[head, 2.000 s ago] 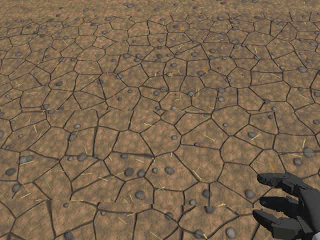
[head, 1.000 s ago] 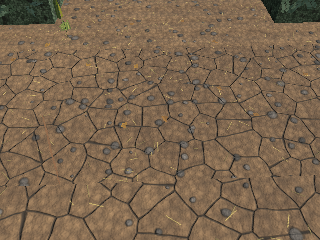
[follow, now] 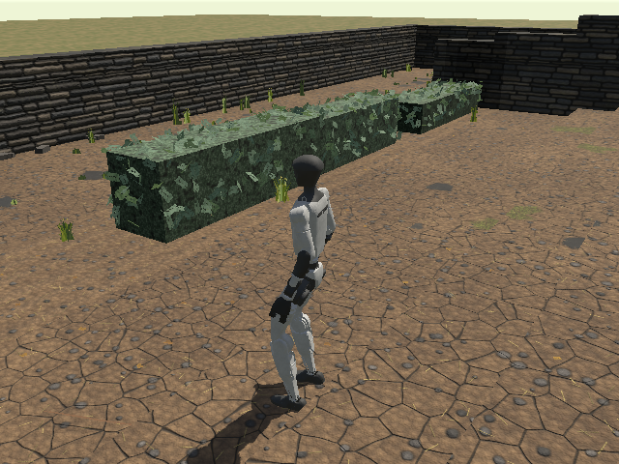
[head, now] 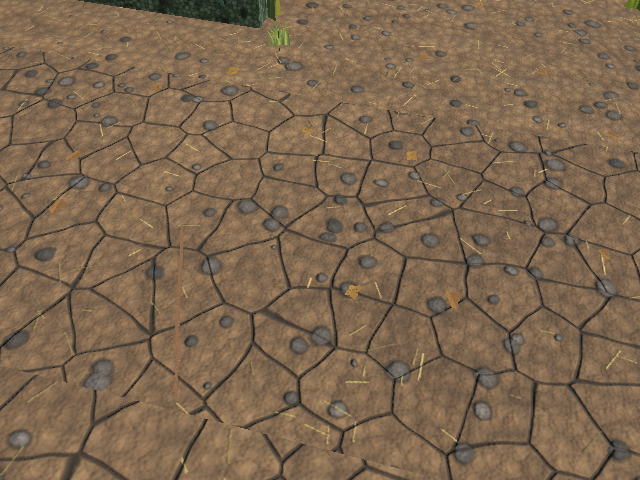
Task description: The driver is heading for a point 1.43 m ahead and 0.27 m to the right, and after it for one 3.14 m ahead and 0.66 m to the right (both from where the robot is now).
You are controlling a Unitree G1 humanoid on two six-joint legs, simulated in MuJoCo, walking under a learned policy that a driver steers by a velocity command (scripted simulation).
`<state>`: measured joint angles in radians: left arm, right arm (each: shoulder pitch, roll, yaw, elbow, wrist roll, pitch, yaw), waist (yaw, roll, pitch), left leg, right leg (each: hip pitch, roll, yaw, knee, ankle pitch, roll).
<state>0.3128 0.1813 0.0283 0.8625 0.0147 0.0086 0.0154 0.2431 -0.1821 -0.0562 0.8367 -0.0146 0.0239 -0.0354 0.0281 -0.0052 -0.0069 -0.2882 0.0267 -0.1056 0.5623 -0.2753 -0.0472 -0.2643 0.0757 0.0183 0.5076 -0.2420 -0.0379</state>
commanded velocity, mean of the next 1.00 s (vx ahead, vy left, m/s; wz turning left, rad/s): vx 0.00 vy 0.00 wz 0.01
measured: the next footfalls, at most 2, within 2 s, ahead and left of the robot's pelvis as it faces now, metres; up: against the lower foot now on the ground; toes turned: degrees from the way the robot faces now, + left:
right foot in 1.40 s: +0.14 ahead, -0.12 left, +0.00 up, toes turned -1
left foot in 1.86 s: +0.48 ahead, +0.09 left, +0.00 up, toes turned +1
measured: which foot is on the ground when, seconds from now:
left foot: down 0.00-1.00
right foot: down 0.00-1.00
